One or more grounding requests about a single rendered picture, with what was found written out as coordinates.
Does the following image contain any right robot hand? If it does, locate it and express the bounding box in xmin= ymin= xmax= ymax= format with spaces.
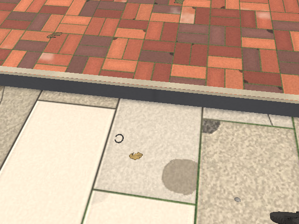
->
xmin=270 ymin=211 xmax=299 ymax=224

